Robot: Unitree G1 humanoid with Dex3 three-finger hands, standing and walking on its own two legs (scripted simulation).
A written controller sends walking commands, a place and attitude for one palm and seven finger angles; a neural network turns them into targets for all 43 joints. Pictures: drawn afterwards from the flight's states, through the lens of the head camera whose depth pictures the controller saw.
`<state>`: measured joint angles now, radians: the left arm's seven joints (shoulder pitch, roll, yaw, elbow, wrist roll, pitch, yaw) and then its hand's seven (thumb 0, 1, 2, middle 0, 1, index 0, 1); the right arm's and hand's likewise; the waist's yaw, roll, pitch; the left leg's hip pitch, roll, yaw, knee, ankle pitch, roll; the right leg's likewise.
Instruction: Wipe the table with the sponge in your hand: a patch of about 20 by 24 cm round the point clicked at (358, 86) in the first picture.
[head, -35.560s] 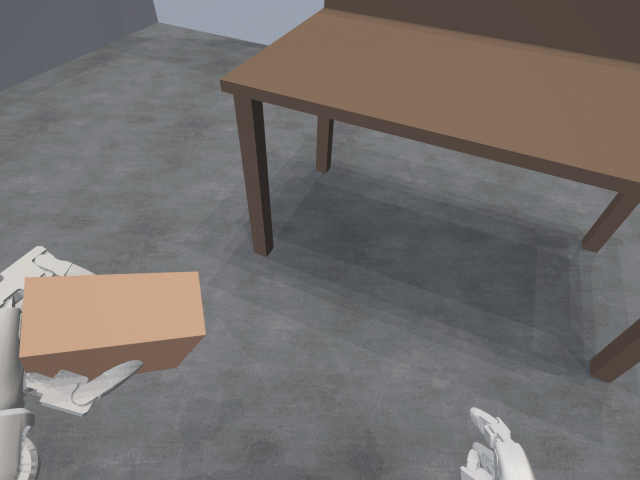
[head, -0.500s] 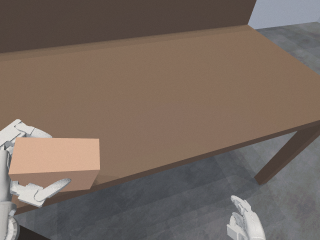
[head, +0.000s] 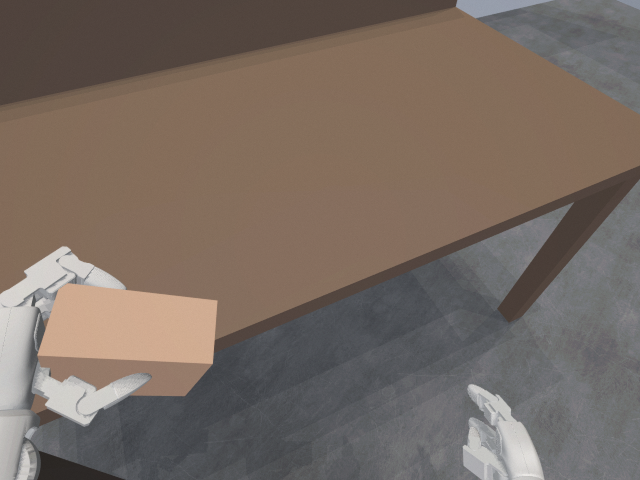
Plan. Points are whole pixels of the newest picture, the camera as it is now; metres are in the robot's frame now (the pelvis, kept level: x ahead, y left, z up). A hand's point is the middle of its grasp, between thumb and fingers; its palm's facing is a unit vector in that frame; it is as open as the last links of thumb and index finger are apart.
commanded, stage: look again from close up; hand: left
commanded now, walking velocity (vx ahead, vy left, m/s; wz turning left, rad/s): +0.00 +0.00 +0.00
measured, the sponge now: (156, 349) +0.23 +0.18 +0.10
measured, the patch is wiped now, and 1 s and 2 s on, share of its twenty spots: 0.00 0.00 0.00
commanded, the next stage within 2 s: shuffle to correct the standing spot in 0.04 s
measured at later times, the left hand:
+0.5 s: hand (6, 340) +0.21 +0.30 +0.14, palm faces +0.37 -0.82 -0.43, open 10.4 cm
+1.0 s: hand out of the picture +0.19 +0.34 +0.15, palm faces +0.44 -0.83 -0.34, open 10.4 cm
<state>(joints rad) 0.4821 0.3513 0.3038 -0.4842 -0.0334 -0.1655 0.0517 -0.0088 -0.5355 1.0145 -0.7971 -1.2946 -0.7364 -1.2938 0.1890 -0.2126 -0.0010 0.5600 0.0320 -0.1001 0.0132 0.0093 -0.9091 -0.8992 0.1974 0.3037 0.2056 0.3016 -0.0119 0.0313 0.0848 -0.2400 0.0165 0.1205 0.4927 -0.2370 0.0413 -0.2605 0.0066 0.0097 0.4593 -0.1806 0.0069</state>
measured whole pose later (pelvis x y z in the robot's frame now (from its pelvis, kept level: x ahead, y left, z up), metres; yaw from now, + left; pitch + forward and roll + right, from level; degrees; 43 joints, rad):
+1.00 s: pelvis -0.01 +0.08 -0.01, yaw +2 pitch -3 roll -1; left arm 0.41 0.36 0.36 -0.53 -0.03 -0.17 0.11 -0.01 -0.54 1.01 -0.80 -1.30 -0.74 -1.30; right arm 0.17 -0.19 0.00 0.58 0.02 -0.11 -0.02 0.01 -0.91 -0.90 0.20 0.30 0.21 0.30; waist 0.06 -0.06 0.11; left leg -0.29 -0.06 0.02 0.61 -0.26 0.07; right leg -0.32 -0.02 0.02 0.71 -0.37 0.00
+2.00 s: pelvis +0.01 +0.06 +0.00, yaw +1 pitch +1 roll -1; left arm 0.19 0.46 0.46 -0.33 -0.04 -0.21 0.09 -0.01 -0.53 1.02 -0.79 -1.30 -0.74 -1.30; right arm 0.17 -0.20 0.03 0.58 0.01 -0.13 0.00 0.01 -0.91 -0.90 0.20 0.30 0.21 0.30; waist 0.06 -0.02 0.07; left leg -0.26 -0.03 0.01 0.47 -0.22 0.05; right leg -0.21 0.06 -0.05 0.40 -0.20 -0.05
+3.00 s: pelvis +0.02 +0.10 +0.00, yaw +1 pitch +1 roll -2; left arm 0.38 0.37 0.36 -0.50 -0.03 -0.24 0.08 -0.01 -0.53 1.02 -0.78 -1.32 -0.73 -1.31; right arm 0.17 -0.20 0.03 0.58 0.01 -0.13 -0.02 0.01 -0.91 -0.90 0.20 0.30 0.21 0.30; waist 0.03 -0.03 0.05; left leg -0.24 -0.08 0.04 0.46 -0.24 0.10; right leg -0.20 0.01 -0.03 0.42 -0.23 0.00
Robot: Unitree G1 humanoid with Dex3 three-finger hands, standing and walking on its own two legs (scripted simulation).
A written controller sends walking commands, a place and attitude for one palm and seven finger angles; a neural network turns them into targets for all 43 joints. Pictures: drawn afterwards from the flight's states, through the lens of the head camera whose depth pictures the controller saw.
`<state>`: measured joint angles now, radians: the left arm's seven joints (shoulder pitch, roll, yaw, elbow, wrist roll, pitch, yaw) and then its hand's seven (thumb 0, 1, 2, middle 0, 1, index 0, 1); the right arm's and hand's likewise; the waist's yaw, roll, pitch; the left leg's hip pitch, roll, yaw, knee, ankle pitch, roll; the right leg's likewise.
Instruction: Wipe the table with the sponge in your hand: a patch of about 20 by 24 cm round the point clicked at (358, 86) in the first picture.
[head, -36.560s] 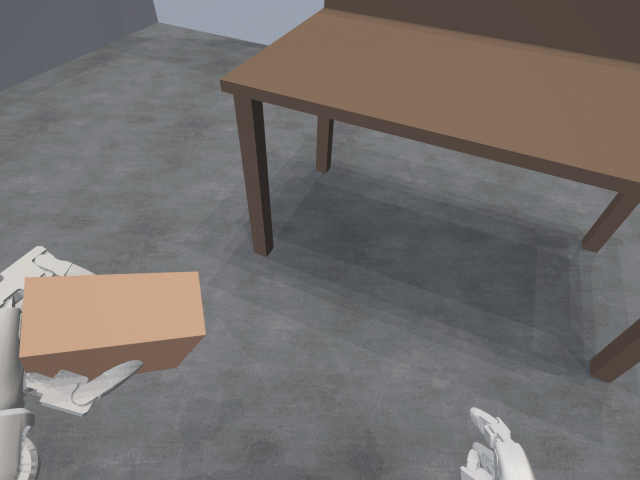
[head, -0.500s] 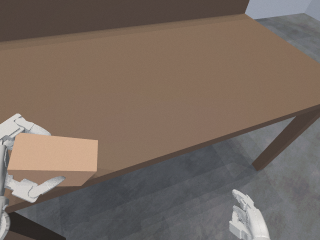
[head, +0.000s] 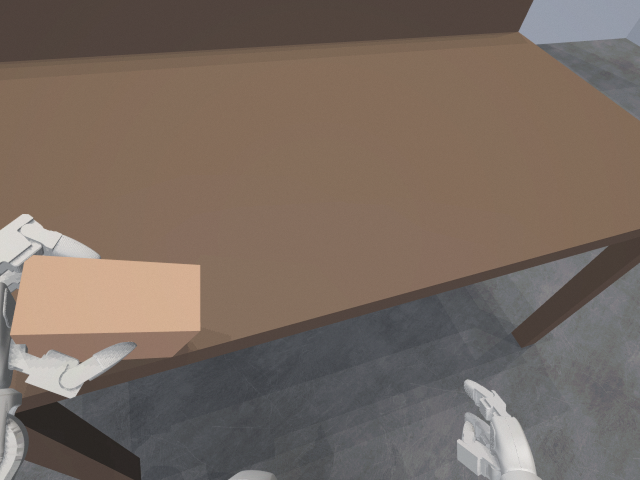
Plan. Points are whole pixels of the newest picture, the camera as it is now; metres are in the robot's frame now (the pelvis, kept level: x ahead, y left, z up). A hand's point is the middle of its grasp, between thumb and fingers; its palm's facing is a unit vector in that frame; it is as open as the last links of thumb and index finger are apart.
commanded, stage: come to a stop and stand still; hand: left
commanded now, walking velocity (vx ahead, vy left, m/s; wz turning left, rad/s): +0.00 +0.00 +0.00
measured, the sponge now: (139, 315) +0.23 +0.22 +0.11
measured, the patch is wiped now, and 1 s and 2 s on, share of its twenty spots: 0.00 0.00 0.00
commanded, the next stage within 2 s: look again from close up in 0.78 s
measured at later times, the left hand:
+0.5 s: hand (99, 279) +0.24 +0.24 +0.16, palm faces +0.36 -0.85 -0.38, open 10.4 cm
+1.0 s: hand (76, 216) +0.28 +0.27 +0.20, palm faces +0.47 -0.78 -0.41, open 10.4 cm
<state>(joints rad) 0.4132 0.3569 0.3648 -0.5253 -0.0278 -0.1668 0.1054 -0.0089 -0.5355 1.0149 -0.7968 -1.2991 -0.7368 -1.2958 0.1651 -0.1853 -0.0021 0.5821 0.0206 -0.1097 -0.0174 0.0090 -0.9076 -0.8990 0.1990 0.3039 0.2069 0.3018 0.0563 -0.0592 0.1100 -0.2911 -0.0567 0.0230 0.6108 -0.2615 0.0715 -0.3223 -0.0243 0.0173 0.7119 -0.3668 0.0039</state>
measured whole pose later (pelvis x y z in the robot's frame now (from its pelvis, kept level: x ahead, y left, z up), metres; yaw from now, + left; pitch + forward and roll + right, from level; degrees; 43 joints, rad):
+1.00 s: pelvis +0.02 -0.02 +0.01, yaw -1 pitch +1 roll -1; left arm 0.19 0.46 0.46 -0.33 -0.04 -0.21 0.09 -0.01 -0.53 1.02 -0.79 -1.30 -0.74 -1.30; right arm 0.17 -0.20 0.03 0.58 0.01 -0.13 0.00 0.01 -0.91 -0.90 0.20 0.30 0.21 0.30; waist 0.06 -0.02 0.07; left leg -0.26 -0.03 0.01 0.47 -0.22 0.05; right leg -0.21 0.06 -0.05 0.40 -0.20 -0.05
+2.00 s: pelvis +0.03 +0.02 +0.01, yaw -1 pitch +1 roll -2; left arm 0.38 0.37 0.36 -0.50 -0.03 -0.24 0.08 -0.01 -0.53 1.02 -0.78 -1.32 -0.73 -1.31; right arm 0.17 -0.20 0.03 0.58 0.01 -0.13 -0.02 0.01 -0.91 -0.90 0.20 0.30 0.21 0.30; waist 0.03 -0.03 0.05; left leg -0.24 -0.08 0.04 0.46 -0.24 0.10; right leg -0.20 0.01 -0.03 0.42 -0.23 0.00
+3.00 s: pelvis +0.02 +0.00 +0.01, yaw -1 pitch +2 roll -1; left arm 0.24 0.47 0.47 -0.33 -0.06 -0.26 0.08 -0.01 -0.53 1.02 -0.78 -1.33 -0.72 -1.32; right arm 0.19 -0.22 0.02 0.58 0.01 -0.15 0.00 0.01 -0.91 -0.90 0.20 0.30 0.21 0.30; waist 0.04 -0.02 0.05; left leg -0.28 -0.04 0.03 0.46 -0.22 0.07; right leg -0.23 0.05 -0.04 0.40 -0.20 -0.04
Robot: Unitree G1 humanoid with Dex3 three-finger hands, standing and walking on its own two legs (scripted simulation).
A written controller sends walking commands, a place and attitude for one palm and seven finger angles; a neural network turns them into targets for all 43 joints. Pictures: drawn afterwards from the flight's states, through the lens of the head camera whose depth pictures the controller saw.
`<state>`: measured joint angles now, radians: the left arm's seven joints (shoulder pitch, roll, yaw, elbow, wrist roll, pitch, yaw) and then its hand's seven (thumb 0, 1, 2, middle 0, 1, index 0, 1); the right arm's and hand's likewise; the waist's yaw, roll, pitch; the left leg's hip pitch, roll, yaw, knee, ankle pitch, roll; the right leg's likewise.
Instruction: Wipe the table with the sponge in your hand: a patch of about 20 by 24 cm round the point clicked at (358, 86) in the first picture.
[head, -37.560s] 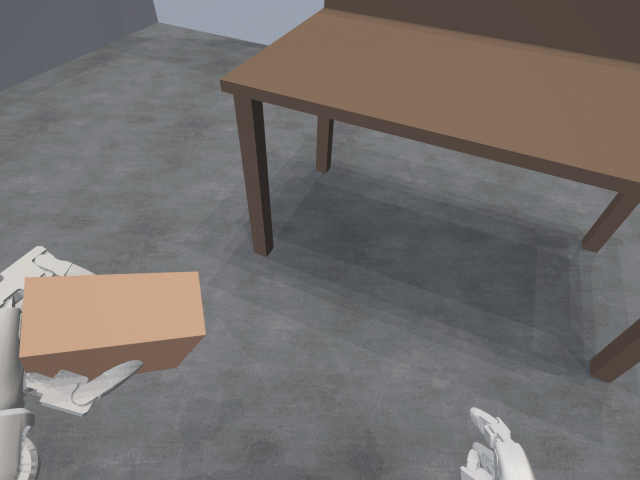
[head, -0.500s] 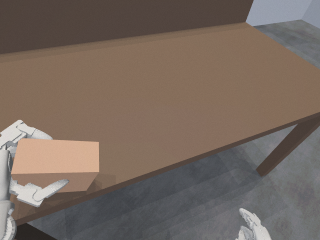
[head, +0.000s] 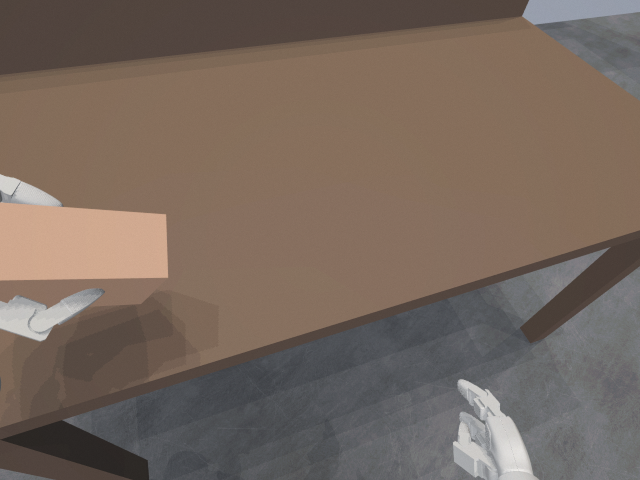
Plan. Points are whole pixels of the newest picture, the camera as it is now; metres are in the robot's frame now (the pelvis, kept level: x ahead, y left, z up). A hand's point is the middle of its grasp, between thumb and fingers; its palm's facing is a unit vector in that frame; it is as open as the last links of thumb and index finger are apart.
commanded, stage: look again from close up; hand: left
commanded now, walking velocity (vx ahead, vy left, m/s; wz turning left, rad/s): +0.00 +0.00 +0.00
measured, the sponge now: (106, 263) +0.27 +0.26 +0.14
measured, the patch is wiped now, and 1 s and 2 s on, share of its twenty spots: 0.00 0.00 0.00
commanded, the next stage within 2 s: come to a stop and stand still in 0.12 s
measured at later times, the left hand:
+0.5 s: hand (7, 262) +0.23 +0.30 +0.19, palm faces +0.48 -0.80 -0.37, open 10.4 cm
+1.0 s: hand (46, 276) +0.24 +0.28 +0.17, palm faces +0.35 -0.86 -0.37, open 10.4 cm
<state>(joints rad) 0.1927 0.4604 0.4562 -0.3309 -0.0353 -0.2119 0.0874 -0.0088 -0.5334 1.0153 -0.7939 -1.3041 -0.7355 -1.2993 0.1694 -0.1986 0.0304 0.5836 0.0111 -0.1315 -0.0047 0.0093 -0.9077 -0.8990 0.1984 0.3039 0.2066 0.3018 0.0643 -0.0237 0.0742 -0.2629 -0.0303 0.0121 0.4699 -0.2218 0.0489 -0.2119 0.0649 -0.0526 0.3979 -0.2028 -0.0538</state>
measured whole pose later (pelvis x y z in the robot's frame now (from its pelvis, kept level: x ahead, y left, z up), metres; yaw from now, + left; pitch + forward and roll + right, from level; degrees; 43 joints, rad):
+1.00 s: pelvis +0.01 +0.04 +0.00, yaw +0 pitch +1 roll -2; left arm 0.38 0.37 0.36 -0.50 -0.03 -0.24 0.08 -0.01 -0.53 1.02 -0.78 -1.32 -0.73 -1.31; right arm 0.17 -0.20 0.03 0.58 0.01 -0.13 -0.02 0.01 -0.91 -0.90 0.20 0.30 0.21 0.30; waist 0.03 -0.03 0.05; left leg -0.24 -0.08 0.04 0.46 -0.24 0.10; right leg -0.20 0.01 -0.03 0.42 -0.23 0.00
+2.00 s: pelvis +0.00 +0.01 +0.00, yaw +0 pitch +2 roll -1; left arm 0.24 0.47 0.47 -0.33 -0.06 -0.26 0.08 -0.01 -0.53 1.02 -0.78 -1.33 -0.72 -1.32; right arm 0.19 -0.22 0.02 0.58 0.01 -0.15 0.00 0.01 -0.91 -0.90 0.20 0.30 0.21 0.30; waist 0.04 -0.02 0.05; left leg -0.28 -0.04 0.03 0.46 -0.22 0.07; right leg -0.23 0.05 -0.04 0.40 -0.20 -0.04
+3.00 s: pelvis +0.00 +0.03 +0.00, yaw +0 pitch +0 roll -2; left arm 0.43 0.37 0.34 -0.41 -0.04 -0.19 0.09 0.00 -0.52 1.02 -0.77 -1.34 -0.72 -1.34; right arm 0.21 -0.19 0.04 0.58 0.01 -0.11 -0.04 0.01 -0.91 -0.90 0.20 0.30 0.21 0.30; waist 0.02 -0.02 0.04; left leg -0.22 -0.07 0.03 0.42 -0.20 0.09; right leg -0.18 0.03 -0.04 0.36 -0.19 -0.01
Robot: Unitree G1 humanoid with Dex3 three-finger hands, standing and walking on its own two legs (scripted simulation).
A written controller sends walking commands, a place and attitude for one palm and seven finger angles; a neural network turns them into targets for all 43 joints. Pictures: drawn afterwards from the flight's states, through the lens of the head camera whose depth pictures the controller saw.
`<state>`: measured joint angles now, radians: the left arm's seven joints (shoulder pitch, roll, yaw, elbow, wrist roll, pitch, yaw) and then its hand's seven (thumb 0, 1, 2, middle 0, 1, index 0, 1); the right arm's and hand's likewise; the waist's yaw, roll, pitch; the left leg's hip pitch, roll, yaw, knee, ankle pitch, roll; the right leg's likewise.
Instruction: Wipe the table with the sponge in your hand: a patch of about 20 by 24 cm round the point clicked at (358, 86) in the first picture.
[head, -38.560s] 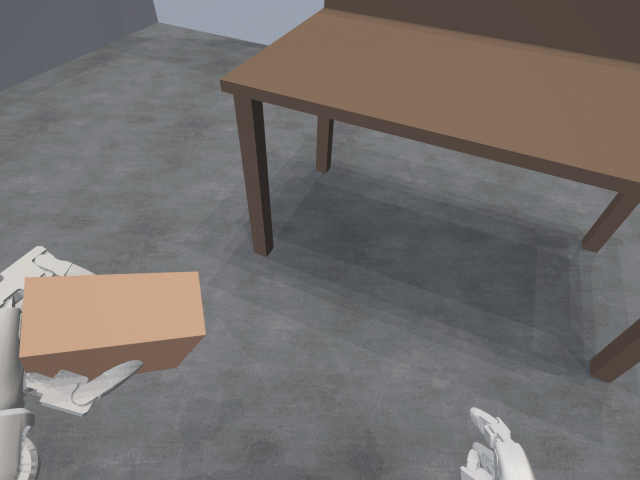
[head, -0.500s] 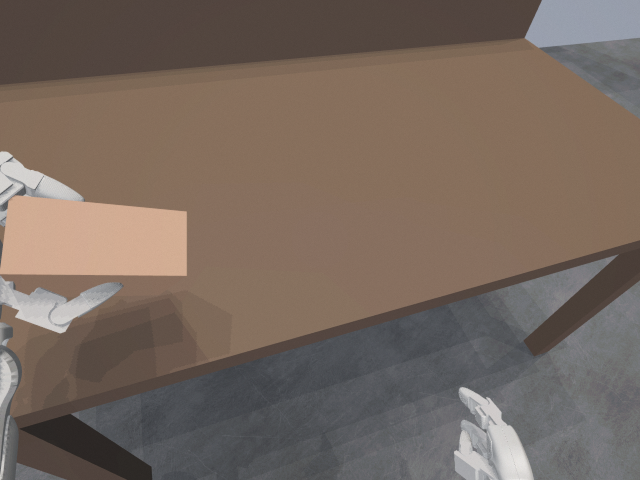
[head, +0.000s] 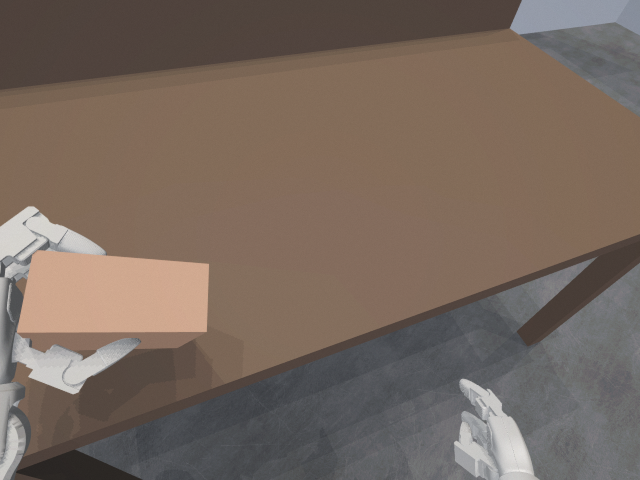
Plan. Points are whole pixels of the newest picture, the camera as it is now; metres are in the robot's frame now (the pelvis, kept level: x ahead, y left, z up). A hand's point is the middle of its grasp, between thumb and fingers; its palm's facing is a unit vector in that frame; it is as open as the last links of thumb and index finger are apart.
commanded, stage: come to a stop and stand still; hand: left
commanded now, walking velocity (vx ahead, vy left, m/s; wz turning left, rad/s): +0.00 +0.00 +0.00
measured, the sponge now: (146, 309) +0.24 +0.20 +0.12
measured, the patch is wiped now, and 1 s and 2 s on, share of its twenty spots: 0.00 0.00 0.00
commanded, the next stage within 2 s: look again from close up in 0.16 s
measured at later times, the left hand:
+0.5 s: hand (76, 330) +0.20 +0.24 +0.16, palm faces +0.37 -0.84 -0.39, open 10.4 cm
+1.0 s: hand (49, 278) +0.23 +0.26 +0.19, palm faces +0.46 -0.78 -0.42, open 10.4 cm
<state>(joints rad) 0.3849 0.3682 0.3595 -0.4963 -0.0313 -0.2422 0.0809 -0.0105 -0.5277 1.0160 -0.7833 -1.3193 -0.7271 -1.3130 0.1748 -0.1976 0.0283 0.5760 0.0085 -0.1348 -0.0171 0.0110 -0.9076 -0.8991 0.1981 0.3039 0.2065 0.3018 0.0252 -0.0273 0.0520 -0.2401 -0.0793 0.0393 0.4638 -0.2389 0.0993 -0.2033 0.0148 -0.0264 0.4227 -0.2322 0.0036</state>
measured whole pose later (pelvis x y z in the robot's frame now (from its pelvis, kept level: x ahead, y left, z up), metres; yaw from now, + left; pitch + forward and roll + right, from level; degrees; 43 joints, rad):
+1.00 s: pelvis -0.01 -0.03 +0.00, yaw +0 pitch +2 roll -1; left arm 0.24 0.47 0.47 -0.33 -0.06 -0.26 0.08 -0.01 -0.53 1.02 -0.78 -1.33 -0.72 -1.32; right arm 0.19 -0.22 0.02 0.58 0.01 -0.15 0.00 0.01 -0.91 -0.90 0.20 0.30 0.21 0.30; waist 0.04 -0.02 0.05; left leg -0.28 -0.04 0.03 0.46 -0.22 0.07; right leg -0.23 0.05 -0.04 0.40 -0.20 -0.04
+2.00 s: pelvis -0.01 -0.01 +0.00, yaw +1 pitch +0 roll -2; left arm 0.43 0.37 0.34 -0.41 -0.04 -0.19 0.09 0.00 -0.52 1.02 -0.77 -1.34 -0.72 -1.34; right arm 0.21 -0.19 0.04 0.58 0.01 -0.11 -0.04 0.01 -0.91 -0.90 0.20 0.30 0.21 0.30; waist 0.02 -0.02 0.04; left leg -0.22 -0.07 0.03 0.42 -0.20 0.09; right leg -0.18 0.03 -0.04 0.36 -0.19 -0.01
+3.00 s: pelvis +0.00 -0.01 +0.00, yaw +1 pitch +0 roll -2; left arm 0.44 0.38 0.35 -0.50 -0.05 -0.22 0.09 0.00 -0.52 1.02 -0.77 -1.35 -0.72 -1.34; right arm 0.19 -0.20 0.04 0.58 0.01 -0.11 -0.03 0.01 -0.91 -0.90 0.20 0.30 0.21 0.30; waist 0.03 -0.02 0.04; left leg -0.23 -0.07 0.02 0.44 -0.22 0.09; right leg -0.18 0.03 -0.04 0.38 -0.21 -0.01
